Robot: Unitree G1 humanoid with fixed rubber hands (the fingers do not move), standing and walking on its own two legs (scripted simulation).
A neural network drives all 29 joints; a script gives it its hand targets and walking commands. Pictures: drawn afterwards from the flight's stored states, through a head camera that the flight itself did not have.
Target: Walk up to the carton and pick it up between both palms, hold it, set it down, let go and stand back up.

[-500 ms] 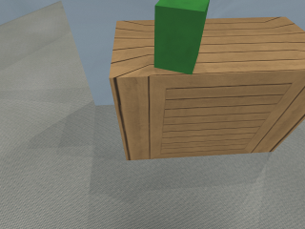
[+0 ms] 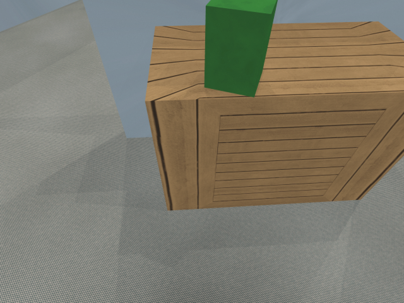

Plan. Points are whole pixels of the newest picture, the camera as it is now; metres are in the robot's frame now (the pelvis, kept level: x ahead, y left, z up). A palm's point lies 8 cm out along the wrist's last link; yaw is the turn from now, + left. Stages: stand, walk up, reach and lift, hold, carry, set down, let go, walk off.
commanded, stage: stand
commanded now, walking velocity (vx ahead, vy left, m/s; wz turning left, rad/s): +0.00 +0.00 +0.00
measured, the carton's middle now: (238, 44) +0.83 -0.09 +0.11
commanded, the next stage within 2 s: walk up in 0.36 s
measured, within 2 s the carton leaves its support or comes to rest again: neither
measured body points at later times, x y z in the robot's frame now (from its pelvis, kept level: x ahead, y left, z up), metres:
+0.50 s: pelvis +0.00 +0.01 +0.00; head +0.01 +0.01 +0.45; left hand -0.02 +0.21 -0.16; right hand -0.03 -0.18 -0.17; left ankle +0.01 +0.14 -0.74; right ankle +0.01 -0.10 -0.74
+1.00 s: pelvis +0.09 -0.10 -0.04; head +0.08 -0.11 +0.41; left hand +0.19 +0.22 -0.11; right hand +0.14 -0.42 -0.14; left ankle +0.06 +0.05 -0.68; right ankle +0.12 -0.20 -0.74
